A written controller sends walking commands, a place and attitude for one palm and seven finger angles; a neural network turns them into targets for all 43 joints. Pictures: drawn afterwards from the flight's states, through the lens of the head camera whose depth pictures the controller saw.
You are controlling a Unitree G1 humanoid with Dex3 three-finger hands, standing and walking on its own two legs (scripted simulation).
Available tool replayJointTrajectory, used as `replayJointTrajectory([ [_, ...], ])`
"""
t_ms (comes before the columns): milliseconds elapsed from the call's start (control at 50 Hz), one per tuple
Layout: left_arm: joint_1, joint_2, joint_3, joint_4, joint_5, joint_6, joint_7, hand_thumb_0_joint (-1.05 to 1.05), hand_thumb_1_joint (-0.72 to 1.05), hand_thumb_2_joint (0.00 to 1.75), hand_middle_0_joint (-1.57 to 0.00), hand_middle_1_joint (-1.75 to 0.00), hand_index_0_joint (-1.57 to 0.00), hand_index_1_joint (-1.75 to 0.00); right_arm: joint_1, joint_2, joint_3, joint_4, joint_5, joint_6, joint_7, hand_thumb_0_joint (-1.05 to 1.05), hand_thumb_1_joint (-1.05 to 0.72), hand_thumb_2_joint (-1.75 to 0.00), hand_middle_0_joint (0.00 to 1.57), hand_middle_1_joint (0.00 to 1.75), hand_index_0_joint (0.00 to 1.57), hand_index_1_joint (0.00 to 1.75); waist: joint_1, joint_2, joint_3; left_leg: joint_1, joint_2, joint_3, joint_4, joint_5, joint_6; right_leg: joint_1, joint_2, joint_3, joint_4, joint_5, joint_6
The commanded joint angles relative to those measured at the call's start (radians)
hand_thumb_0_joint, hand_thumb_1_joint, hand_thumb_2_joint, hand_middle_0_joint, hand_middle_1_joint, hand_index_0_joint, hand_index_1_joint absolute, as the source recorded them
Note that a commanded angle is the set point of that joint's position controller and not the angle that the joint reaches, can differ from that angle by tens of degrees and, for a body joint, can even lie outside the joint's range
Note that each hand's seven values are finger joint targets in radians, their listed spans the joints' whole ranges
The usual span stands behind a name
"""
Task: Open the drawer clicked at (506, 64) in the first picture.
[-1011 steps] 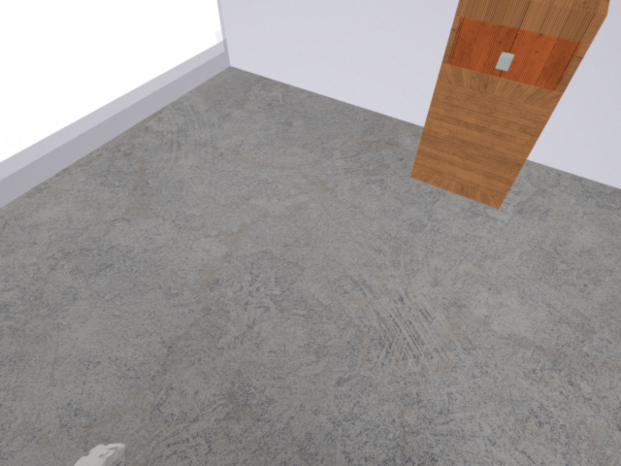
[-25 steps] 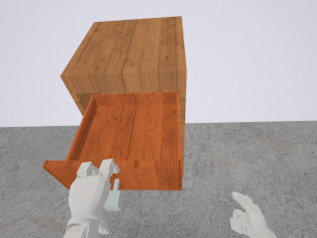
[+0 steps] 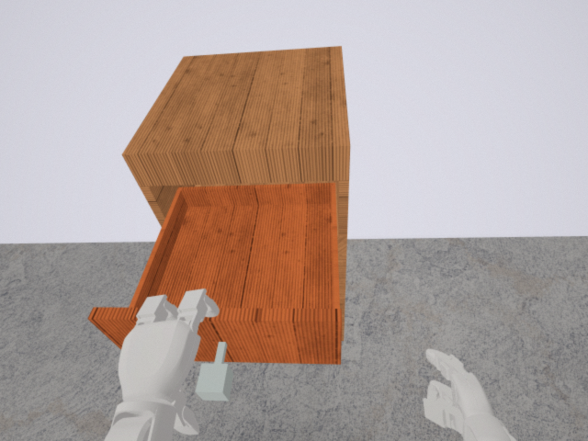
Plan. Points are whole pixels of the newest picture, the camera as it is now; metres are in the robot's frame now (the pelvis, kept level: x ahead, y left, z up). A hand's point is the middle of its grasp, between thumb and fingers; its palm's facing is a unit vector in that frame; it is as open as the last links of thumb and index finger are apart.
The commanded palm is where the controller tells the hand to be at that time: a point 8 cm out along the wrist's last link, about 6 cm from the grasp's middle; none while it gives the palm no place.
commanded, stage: lift the hand off the handle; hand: left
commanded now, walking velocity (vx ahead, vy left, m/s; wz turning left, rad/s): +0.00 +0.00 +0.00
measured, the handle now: (218, 368) +0.24 +0.17 -0.08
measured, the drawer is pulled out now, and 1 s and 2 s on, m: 0.30 0.30 0.30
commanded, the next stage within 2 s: draw the hand back to the body in 0.58 s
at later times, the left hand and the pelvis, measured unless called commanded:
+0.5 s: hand (174, 348) +0.21 +0.18 +0.07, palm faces +0.10 -0.19 -0.98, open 13.8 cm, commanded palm +0.17 +0.17 +0.13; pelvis +0.00 +0.01 +0.01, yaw -1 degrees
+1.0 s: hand (143, 353) +0.20 +0.20 +0.08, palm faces +0.08 -0.17 -0.98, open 13.8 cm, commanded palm +0.16 +0.20 +0.15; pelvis +0.00 +0.01 +0.01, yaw +0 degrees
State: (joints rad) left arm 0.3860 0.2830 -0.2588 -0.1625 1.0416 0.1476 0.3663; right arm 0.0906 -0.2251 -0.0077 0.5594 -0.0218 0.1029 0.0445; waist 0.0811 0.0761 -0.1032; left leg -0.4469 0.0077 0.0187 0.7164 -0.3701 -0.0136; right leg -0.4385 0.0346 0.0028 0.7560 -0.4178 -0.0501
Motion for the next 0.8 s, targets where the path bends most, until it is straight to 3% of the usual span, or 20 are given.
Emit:
replayJointTrajectory([
  [0,-0.073,0.104,0.095,-0.256,0.006,-0.027,0.024,0.00,-0.50,0.30,-0.30,-1.20,-0.30,-1.20,-0.157,-0.064,-0.029,-0.170,0.007,-0.058,-0.002,0.00,-0.90,-0.90,0.20,0.30,0.20,0.30,0.005,-0.098,-0.160,0.145,-0.034,0.011,-0.052,0.272,0.047,0.062,-0.016,0.056,-0.145,0.414,0.009],
  [100,-0.066,0.087,0.066,-0.289,-0.002,-0.026,-0.002,0.00,-0.50,0.30,-0.30,-1.20,-0.30,-1.20,-0.161,-0.065,-0.027,-0.175,0.010,-0.054,0.011,0.00,-0.90,-0.90,0.20,0.30,0.20,0.30,-0.001,-0.090,-0.126,0.154,-0.027,0.007,-0.063,0.268,0.047,0.039,-0.015,0.043,-0.156,0.364,0.008],
  [220,-0.065,0.113,0.093,-0.301,0.005,-0.021,-0.010,0.00,-0.50,0.30,-0.30,-1.20,-0.30,-1.20,-0.156,-0.065,-0.021,-0.177,0.009,-0.056,0.014,0.00,-0.90,-0.90,0.20,0.30,0.20,0.30,0.011,-0.108,-0.138,0.160,-0.024,0.006,-0.073,0.276,0.045,0.057,-0.012,0.036,-0.158,0.363,0.008],
  [280,-0.081,0.101,0.072,-0.332,0.005,-0.006,-0.020,0.00,-0.50,0.30,-0.30,-1.20,-0.30,-1.20,-0.163,-0.061,-0.018,-0.184,0.013,-0.056,0.018,0.00,-0.90,-0.90,0.20,0.30,0.20,0.30,0.013,-0.073,-0.141,0.181,-0.020,0.008,-0.083,0.282,0.047,0.061,-0.015,0.034,-0.169,0.346,0.006],
  [360,-0.082,0.131,0.108,-0.343,-0.008,0.006,-0.038,0.00,-0.50,0.30,-0.30,-1.20,-0.30,-1.20,-0.186,-0.061,-0.014,-0.182,0.022,-0.056,0.016,0.00,-0.90,-0.90,0.20,0.30,0.20,0.30,0.016,-0.098,-0.131,0.189,-0.020,0.004,-0.102,0.292,0.045,0.095,-0.013,0.054,-0.188,0.369,0.004],
  [480,-0.017,0.116,0.085,-0.359,-0.020,0.011,-0.073,0.00,-0.50,0.30,-0.30,-1.20,-0.30,-1.20,-0.175,-0.060,-0.008,-0.191,0.024,-0.054,0.026,0.00,-0.90,-0.90,0.20,0.30,0.20,0.30,0.022,-0.103,-0.100,0.189,-0.016,0.010,-0.116,0.291,0.048,0.101,-0.016,0.038,-0.203,0.352,0.009],
  [540,-0.045,0.111,0.075,-0.372,-0.017,0.000,-0.081,0.00,-0.50,0.30,-0.30,-1.20,-0.30,-1.20,-0.183,-0.062,-0.008,-0.189,0.024,-0.052,0.028,0.00,-0.90,-0.90,0.20,0.30,0.20,0.30,0.017,-0.105,-0.090,0.193,-0.015,0.007,-0.123,0.277,0.046,0.090,-0.016,0.042,-0.210,0.338,0.009],
  [680,-0.098,0.124,0.093,-0.385,0.001,-0.017,-0.065,0.00,-0.50,0.30,-0.30,-1.20,-0.30,-1.20,-0.162,-0.062,-0.015,-0.189,0.016,-0.057,0.023,0.00,-0.90,-0.90,0.20,0.30,0.20,0.30,0.019,-0.070,-0.113,0.215,-0.012,0.005,-0.117,0.255,0.048,0.065,-0.012,0.044,-0.222,0.263,-0.001],
  [720,-0.090,0.167,0.147,-0.381,-0.004,-0.022,-0.058,0.00,-0.50,0.30,-0.30,-1.20,-0.30,-1.20,-0.169,-0.065,-0.017,-0.183,0.016,-0.056,0.012,0.00,-0.90,-0.90,0.20,0.30,0.20,0.30,0.026,-0.074,-0.120,0.213,-0.016,0.009,-0.116,0.258,0.046,0.084,-0.011,0.056,-0.227,0.288,-0.001],
  [780,-0.008,0.166,0.164,-0.385,-0.025,-0.017,-0.058,0.00,-0.50,0.30,-0.30,-1.20,-0.30,-1.20,-0.172,-0.062,-0.013,-0.188,0.022,-0.061,0.015,0.00,-0.90,-0.90,0.20,0.30,0.20,0.30,0.032,-0.079,-0.126,0.213,-0.016,0.008,-0.122,0.294,0.046,0.121,-0.016,0.051,-0.220,0.363,0.001],
])
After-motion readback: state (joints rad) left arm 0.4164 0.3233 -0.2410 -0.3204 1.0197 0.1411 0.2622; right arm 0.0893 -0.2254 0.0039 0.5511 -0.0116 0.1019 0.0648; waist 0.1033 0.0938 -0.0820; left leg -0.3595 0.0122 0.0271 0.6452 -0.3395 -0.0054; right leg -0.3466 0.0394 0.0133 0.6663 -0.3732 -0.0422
